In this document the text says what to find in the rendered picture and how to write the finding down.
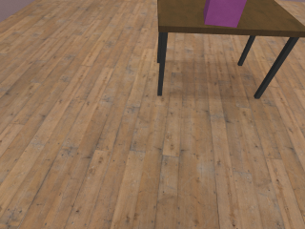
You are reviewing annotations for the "table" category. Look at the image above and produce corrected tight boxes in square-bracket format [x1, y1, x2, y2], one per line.
[156, 0, 305, 99]

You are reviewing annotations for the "carton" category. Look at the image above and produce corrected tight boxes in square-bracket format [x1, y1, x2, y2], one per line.
[203, 0, 247, 28]

